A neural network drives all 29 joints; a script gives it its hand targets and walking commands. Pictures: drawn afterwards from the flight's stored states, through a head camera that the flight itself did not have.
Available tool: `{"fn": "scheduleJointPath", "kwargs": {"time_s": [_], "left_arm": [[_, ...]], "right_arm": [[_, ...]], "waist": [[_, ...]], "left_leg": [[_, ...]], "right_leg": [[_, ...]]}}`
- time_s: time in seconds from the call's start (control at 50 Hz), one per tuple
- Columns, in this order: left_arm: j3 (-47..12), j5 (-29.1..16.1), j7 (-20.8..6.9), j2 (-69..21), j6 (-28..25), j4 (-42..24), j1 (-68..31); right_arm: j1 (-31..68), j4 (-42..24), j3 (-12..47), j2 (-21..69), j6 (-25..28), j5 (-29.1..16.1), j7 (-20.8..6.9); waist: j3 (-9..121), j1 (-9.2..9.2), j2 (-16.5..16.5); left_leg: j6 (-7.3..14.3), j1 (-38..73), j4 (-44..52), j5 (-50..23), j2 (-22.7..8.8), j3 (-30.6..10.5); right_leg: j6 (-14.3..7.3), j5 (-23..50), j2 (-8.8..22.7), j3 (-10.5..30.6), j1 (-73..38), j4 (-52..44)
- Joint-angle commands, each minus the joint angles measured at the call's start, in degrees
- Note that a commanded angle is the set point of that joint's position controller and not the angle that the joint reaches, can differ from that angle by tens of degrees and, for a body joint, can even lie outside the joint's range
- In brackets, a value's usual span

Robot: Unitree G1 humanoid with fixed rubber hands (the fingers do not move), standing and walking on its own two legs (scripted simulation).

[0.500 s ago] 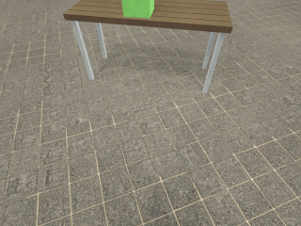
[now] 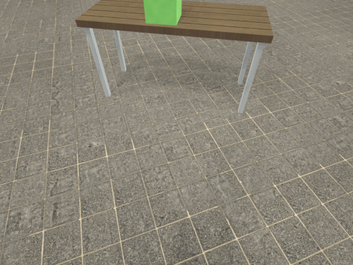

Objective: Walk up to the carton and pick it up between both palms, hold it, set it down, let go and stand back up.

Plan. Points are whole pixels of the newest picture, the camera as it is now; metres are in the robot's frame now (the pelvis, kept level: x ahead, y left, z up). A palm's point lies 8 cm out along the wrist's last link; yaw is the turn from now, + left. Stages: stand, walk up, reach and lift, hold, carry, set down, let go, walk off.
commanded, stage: walk up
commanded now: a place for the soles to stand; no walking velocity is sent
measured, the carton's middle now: out of the picture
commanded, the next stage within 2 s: none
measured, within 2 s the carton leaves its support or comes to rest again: neither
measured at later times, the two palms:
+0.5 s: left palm (80, 232) +0.23 +0.29 -0.13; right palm out of the picture +0.04 -0.18 -0.13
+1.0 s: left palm (77, 192) +0.35 +0.33 -0.14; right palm (230, 138) +0.55 -0.16 -0.10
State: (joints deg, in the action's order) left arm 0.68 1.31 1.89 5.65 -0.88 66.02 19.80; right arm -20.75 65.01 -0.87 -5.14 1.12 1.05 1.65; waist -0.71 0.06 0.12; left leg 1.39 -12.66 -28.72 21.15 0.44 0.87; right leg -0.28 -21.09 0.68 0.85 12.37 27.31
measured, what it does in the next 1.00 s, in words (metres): walks ahead: right foot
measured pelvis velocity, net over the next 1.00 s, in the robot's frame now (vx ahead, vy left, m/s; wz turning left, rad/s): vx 0.42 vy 0.08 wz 0.12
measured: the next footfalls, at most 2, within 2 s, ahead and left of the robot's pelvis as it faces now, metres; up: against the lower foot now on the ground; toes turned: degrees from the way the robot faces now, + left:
right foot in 0.62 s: +0.40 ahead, -0.07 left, +0.00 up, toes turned -3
left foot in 1.04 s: +0.58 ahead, +0.24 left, +0.00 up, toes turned +13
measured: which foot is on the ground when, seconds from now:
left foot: down 0.00-0.64, up 0.66-1.00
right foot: down 0.00-0.22, up 0.24-0.60, down 0.62-1.00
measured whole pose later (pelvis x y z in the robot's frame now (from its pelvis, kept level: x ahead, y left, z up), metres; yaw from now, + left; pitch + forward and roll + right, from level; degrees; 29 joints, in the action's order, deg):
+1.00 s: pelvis +0.42 +0.08 -0.01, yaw +7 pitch -1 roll -2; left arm 2.3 2.1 -0.9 15.4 -4.5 50.6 27.1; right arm -17.3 39.6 -3.8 -13.7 2.6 2.5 -3.6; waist -2.7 -3.6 0.2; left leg 0.4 -29.4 -38.7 10.3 -6.6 2.5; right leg -1.2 -21.3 3.2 -8.9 3.5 26.4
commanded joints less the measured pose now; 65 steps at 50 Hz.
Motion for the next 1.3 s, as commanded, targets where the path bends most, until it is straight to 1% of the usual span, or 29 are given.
{"fn": "scheduleJointPath", "kwargs": {"time_s": [0.0,0.06,0.1,0.14,0.18,0.2,0.22,0.24,0.26,0.3,0.4,0.5,0.56,0.58,0.6,0.62,0.64,0.66,0.7,0.74,0.94,1.0,1.02,1.04,1.06,1.08,1.1,1.16,1.28], "left_arm": [[3.4,0.9,-0.3,7.2,-1.6,-4.1,5.0],[5.0,1.2,-0.1,10.7,-2.3,-3.6,8.3],[6.0,1.9,0.6,14.2,-2.0,-4.9,3.5],[5.3,1.7,0.4,13.2,-1.5,-5.7,-1.4],[4.2,1.2,-0.4,11.2,-0.6,-7.7,-9.1],[2.7,0.9,-0.9,7.3,-0.8,-9.6,-10.0],[1.8,1.2,-1.3,4.4,-1.0,-13.2,-10.0],[2.6,1.2,-1.8,7.0,-0.7,-13.8,-7.2],[3.1,1.2,-2.4,9.2,-0.3,-13.5,-6.3],[3.1,1.4,-3.2,9.5,-0.3,-13.5,-3.9],[2.3,0.6,-4.7,8.0,-1.1,-18.2,-7.3],[2.4,1.2,-4.1,8.1,-2.4,-23.3,-11.2],[3.9,2.1,-2.7,10.7,-3.2,-21.7,1.0],[5.1,2.9,-2.1,14.0,-3.6,-19.5,10.4],[6.5,3.7,-1.3,19.8,-3.7,-20.0,16.6],[7.1,2.5,-0.5,22.7,-3.1,-21.4,14.0],[6.7,1.1,0.2,21.4,-2.6,-21.7,9.6],[5.4,0.5,0.3,19.7,-2.7,-22.2,6.0],[3.9,0.6,-0.3,16.9,-3.5,-22.4,0.8],[2.9,1.2,-1.4,13.4,-4.3,-21.4,-0.2],[3.8,0.7,-2.5,18.6,-4.9,-20.2,7.2],[3.0,0.7,-2.7,18.2,-3.5,-21.4,7.3],[2.0,1.0,-2.9,15.8,-3.1,-22.2,9.7],[0.4,0.7,-3.1,11.4,-2.9,-24.5,12.2],[1.6,0.8,-2.8,14.5,-1.6,-26.8,10.7],[2.3,1.0,-2.7,17.1,-0.8,-27.3,6.6],[2.1,0.9,-2.9,15.9,-0.7,-27.8,5.4],[2.0,0.5,-3.9,13.4,-1.2,-26.9,8.8],[1.8,0.8,-5.4,10.7,-1.2,-30.1,2.0]], "right_arm": [[-2.5,-5.4,-3.6,-7.8,1.0,0.6,-0.4],[-0.8,-9.4,-3.9,-5.0,1.4,1.1,-1.1],[-2.6,-11.2,-4.5,-5.4,1.1,1.7,-1.4],[-5.9,-11.4,-4.8,-5.3,1.5,1.4,-2.0],[-21.3,-6.5,-5.5,-4.6,2.3,1.3,-1.9],[-28.1,-4.7,-6.5,-8.3,2.5,1.5,-1.3],[-29.4,-5.2,-6.5,-12.3,2.5,2.1,-0.3],[-23.7,-6.8,-6.2,-13.6,2.3,2.4,0.5],[-18.0,-8.4,-6.0,-14.6,2.3,2.1,0.8],[-10.3,-10.6,-5.1,-14.9,2.9,2.2,0.7],[-12.8,-9.0,-3.2,-11.2,4.8,2.0,-0.4],[-16.2,-10.7,-3.6,-14.3,4.2,1.7,-0.7],[-15.6,-12.4,-3.0,-14.3,3.1,1.6,-0.7],[-17.4,-13.2,-2.3,-12.7,2.9,1.6,-0.9],[-20.2,-15.6,-1.0,-9.5,2.7,0.6,-1.0],[-20.3,-17.4,-1.3,-10.8,1.8,0.0,-1.0],[-14.0,-18.9,-2.5,-14.3,1.1,0.9,-1.2],[-9.4,-20.2,-2.6,-13.5,1.0,1.3,-1.8],[-10.2,-20.7,-2.1,-9.2,1.5,1.0,-2.8],[-14.1,-20.4,-2.3,-7.8,1.6,0.9,-4.1],[2.4,-29.6,-4.0,-11.8,2.5,1.6,-5.2],[-6.6,-27.8,-5.2,-14.4,3.6,2.5,-3.9],[-14.1,-26.1,-6.2,-17.4,4.0,3.2,-3.1],[-19.4,-26.0,-7.3,-22.6,4.1,3.1,-2.3],[-18.6,-26.5,-7.6,-26.3,3.5,2.0,-1.3],[-15.2,-27.1,-6.9,-24.4,3.0,0.8,-0.9],[-11.7,-27.7,-5.9,-22.6,3.0,0.6,-0.8],[-5.3,-28.0,-3.8,-18.2,3.7,0.9,-1.4],[-9.0,-25.1,-2.7,-17.0,4.8,1.0,-1.4]], "waist": [[-9.3,-1.64,0.5],[-5.8,-3.42,9.3],[-7.2,-1.59,7.9],[-9.5,1.71,6.2],[-7.6,9.45,-1.1],[-5.6,11.84,-14.6],[-6.9,10.88,-17.0],[-9.0,6.52,-7.6],[-11.6,4.53,-1.5],[-13.9,1.51,-0.5],[-12.9,1.17,-6.6],[-7.8,2.74,-6.2],[-1.8,-3.67,-2.1],[5.4,-7.25,3.2],[13.6,-9.23,13.4],[12.4,-8.09,10.6],[5.6,-7.72,3.3],[-3.3,-6.54,0.4],[-8.4,-2.22,0.5],[-6.6,1.34,2.8],[-6.3,-2.39,5.1],[-2.7,2.22,-1.2],[3.0,4.92,-7.6],[7.3,6.52,-18.3],[6.9,6.78,-12.8],[1.6,6.58,-5.6],[-3.4,5.11,-3.5],[-5.4,0.65,-6.0],[-5.7,1.43,-5.5]], "left_leg": [[3.4,-12.7,1.7,22.0,-6.0,-10.4],[-0.7,-20.1,-13.5,8.0,-0.1,3.1],[-1.3,-17.3,-16.9,8.3,-5.1,0.6],[-0.4,-5.7,-10.4,6.8,-5.2,0.8],[0.4,16.3,-0.4,1.0,-0.2,5.9],[2.7,23.0,4.5,10.9,-7.1,-7.4],[5.5,22.7,15.3,22.5,-18.7,-28.8],[9.1,15.6,23.6,29.7,-24.5,-38.3],[11.2,9.7,24.3,34.0,-24.8,-36.1],[10.8,4.9,22.2,25.5,-22.0,-25.7],[7.6,3.1,17.8,-10.2,-11.3,-3.2],[8.3,6.2,12.0,-19.7,-12.4,-1.8],[6.9,3.3,-5.2,-24.8,-10.7,-0.2],[5.0,-3.6,-21.0,-19.7,-7.7,1.9],[1.5,-14.5,-40.8,-1.2,-2.0,3.9],[-0.2,-23.4,-49.2,11.0,1.5,-0.1],[-0.3,-25.2,-53.0,7.0,-2.7,-3.7],[-0.3,-26.8,-54.8,4.0,-4.4,-4.0],[-0.9,-21.9,-47.5,-0.7,-6.8,-4.3],[-1.5,-15.0,-41.7,-3.2,-6.5,-2.9],[-0.6,-10.7,-9.5,-11.5,-5.4,4.0],[1.3,3.0,-3.2,-10.4,-2.1,5.2],[3.1,14.0,-2.2,-5.5,-5.5,-1.4],[7.6,23.0,3.3,1.2,-18.7,-23.3],[12.9,21.0,13.6,12.8,-26.0,-41.2],[13.6,14.5,15.8,16.6,-25.9,-38.9],[11.7,10.5,14.2,7.1,-23.9,-30.1],[8.6,0.7,13.5,-12.8,-16.2,-10.9],[10.3,4.3,12.3,-25.5,-13.5,-2.8]], "right_leg": [[-5.5,-19.1,6.4,7.7,4.3,-1.8],[-10.5,-27.0,15.5,20.9,-8.0,-15.2],[-13.9,-28.5,21.9,25.2,-2.8,-17.6],[-10.9,-25.9,17.2,16.5,8.1,-14.3],[-5.7,-25.3,6.7,1.7,23.0,2.0],[-2.8,-17.6,0.2,-5.6,31.3,23.4],[-0.8,-15.2,-1.6,-3.5,38.0,34.5],[-0.1,-10.8,1.4,0.8,36.6,37.9],[0.3,-6.5,4.5,2.5,34.8,40.7],[1.3,-0.3,6.5,2.4,32.3,38.6],[1.3,11.9,4.6,-4.1,24.3,22.1],[-1.6,12.8,0.7,-9.1,12.4,9.1],[-4.3,11.9,-1.4,-9.2,-3.7,4.7],[-6.1,7.5,1.4,-3.7,-17.8,6.7],[-11.4,-6.7,18.3,20.7,-28.1,0.8],[-18.2,-20.7,26.5,42.5,-27.5,-11.1],[-18.2,-26.3,26.4,42.1,-18.0,-15.5],[-16.7,-18.0,24.7,33.0,-10.6,-14.9],[-13.8,1.4,19.1,15.3,0.7,-13.4],[-11.9,5.9,14.2,5.0,6.9,-13.4],[-12.6,2.1,14.6,-1.2,2.6,-12.1],[-9.4,9.1,12.2,-4.9,4.3,4.2],[-6.8,9.4,8.3,-8.7,9.3,20.4],[-3.4,-9.5,2.2,-8.6,20.7,37.6],[-2.1,-12.5,0.8,-3.5,27.1,44.6],[-1.8,-8.0,3.7,0.3,28.0,49.0],[-1.6,-3.2,4.6,1.2,28.3,49.9],[0.0,2.9,6.2,0.4,19.9,40.9],[1.3,10.8,5.5,-3.4,23.0,25.5]]}}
